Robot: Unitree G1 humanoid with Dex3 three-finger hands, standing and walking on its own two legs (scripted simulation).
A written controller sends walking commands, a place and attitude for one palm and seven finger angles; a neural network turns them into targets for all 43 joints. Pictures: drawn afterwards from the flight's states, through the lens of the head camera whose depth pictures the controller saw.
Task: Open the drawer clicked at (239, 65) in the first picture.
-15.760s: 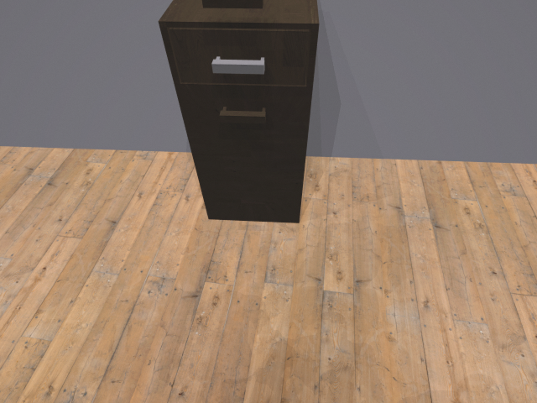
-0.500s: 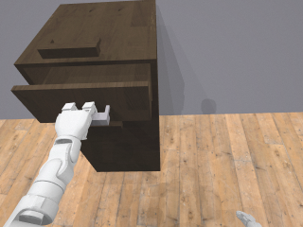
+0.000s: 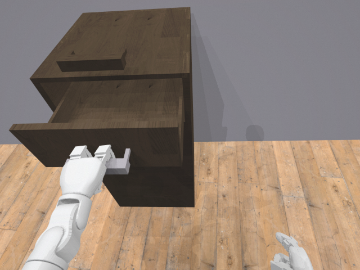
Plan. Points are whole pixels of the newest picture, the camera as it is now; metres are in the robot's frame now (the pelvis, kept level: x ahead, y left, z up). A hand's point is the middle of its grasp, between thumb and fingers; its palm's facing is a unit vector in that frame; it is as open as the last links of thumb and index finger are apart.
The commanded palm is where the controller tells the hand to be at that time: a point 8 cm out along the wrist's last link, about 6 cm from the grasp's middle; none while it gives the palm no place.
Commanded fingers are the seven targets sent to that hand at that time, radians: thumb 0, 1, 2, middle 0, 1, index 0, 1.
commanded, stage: pull the drawer open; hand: left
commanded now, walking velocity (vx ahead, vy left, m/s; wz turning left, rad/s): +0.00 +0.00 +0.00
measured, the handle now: (99, 159) +0.35 +0.23 +0.05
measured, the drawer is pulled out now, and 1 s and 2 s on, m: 0.17 0.28 0.30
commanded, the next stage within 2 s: open the thumb to release the handle in 1.32 s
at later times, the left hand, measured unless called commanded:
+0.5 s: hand (90, 202) +0.25 +0.23 +0.03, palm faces +0.00 -0.10 -1.00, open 6.3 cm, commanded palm +0.21 +0.23 +0.08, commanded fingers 0.00 0.90 0.90 -0.40 -1.35 -0.40 -1.35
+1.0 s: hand (80, 234) +0.18 +0.22 +0.03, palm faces -0.01 -0.11 -0.99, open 6.3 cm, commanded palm +0.15 +0.23 +0.08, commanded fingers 0.00 0.90 0.90 -0.40 -1.35 -0.40 -1.35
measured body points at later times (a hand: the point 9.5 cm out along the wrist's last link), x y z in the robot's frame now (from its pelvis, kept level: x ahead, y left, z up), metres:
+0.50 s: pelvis -0.01 +0.00 +0.00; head +0.02 -0.04 +0.45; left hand +0.24 +0.23 +0.08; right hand +0.19 -0.23 -0.11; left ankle -0.01 +0.12 -0.72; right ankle -0.03 -0.10 -0.72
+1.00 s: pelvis +0.00 -0.01 -0.01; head +0.02 -0.04 +0.44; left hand +0.18 +0.22 +0.08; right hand +0.21 -0.22 -0.10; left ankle -0.01 +0.12 -0.72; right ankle -0.03 -0.10 -0.72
